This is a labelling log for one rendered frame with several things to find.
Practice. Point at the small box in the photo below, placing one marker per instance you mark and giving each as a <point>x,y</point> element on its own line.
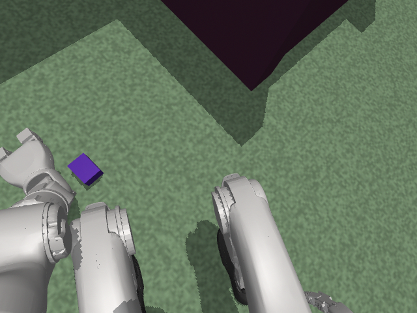
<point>86,170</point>

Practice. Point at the right robot foot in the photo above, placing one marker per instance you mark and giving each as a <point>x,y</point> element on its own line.
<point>240,294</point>

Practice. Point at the left robot foot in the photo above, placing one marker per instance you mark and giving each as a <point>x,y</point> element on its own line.
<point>140,285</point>

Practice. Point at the right robot hand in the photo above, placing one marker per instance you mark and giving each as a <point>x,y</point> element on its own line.
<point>325,303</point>

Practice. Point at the left robot hand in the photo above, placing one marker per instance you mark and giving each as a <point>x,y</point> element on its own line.
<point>33,155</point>

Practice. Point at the left robot arm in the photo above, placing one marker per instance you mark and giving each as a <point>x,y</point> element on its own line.
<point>34,236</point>

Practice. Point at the armchair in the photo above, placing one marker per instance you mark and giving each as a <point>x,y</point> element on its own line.
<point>250,37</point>

